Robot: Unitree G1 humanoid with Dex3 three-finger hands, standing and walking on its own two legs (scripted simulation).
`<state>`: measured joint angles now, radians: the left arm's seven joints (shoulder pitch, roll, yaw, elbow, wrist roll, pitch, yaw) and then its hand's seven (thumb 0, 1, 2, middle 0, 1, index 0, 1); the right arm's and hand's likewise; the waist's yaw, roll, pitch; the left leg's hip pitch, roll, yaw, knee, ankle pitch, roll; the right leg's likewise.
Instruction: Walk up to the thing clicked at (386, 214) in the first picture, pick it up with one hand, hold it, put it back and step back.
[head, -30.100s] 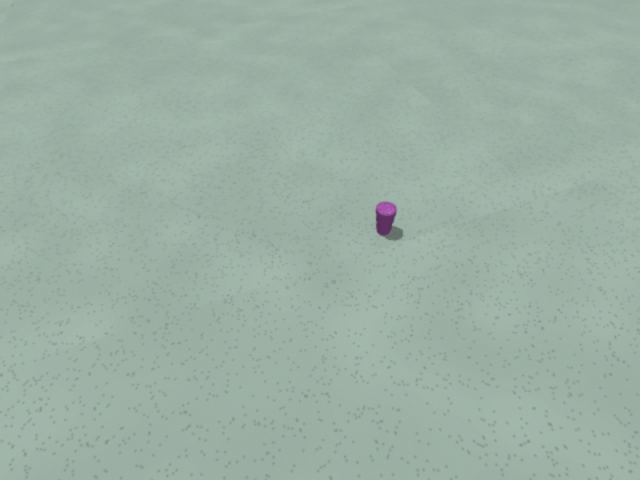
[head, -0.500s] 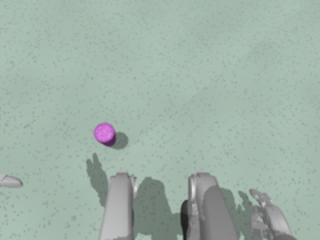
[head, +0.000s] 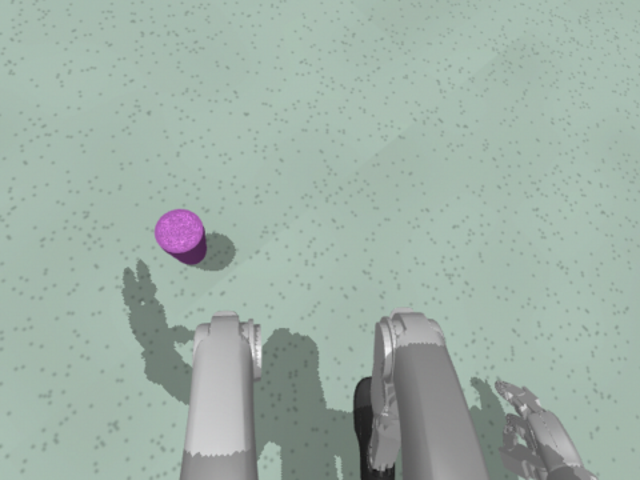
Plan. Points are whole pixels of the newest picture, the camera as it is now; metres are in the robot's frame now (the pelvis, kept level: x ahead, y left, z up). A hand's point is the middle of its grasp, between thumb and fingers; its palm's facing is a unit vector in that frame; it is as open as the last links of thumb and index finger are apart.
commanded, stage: go down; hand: left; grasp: from the side
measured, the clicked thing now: (186, 242) +0.49 +0.25 -0.36
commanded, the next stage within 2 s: approach in 0.90 s
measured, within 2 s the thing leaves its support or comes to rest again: neither
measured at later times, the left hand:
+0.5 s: hand out of the picture +0.38 +0.43 -0.03, palm faces +0.31 -0.94 -0.12, open 17.0 cm
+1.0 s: hand out of the picture +0.39 +0.44 -0.04, palm faces +0.31 -0.95 -0.09, open 16.9 cm
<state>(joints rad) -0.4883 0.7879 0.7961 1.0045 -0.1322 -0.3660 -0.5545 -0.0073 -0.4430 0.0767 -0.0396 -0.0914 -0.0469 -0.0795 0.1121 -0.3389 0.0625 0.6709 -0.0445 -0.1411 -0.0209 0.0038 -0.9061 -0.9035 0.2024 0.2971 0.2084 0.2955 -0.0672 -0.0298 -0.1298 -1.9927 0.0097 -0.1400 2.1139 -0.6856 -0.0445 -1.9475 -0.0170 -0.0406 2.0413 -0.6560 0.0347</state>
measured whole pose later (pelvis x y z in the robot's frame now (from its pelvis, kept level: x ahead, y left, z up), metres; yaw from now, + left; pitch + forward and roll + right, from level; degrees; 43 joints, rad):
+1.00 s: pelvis -0.01 +0.01 -0.06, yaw -1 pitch +30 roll -8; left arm -0.62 0.90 0.87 1.08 -0.14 -0.39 -0.61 -0.01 -0.40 0.11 -0.03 -0.09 -0.03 -0.09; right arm 0.12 -0.36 0.10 0.69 -0.06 -0.12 0.00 0.00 -0.91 -0.91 0.20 0.30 0.21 0.30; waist -0.10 -0.04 -0.08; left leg -2.16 -0.01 -0.16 2.32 -0.69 -0.03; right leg -2.10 -0.01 -0.04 2.22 -0.66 0.05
